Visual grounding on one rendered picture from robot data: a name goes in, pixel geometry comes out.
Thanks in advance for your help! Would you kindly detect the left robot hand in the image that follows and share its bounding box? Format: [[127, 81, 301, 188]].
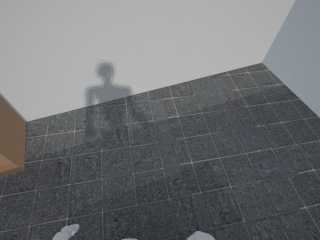
[[52, 224, 80, 240]]

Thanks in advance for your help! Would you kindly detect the cupboard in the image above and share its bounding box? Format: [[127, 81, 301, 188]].
[[0, 96, 26, 177]]

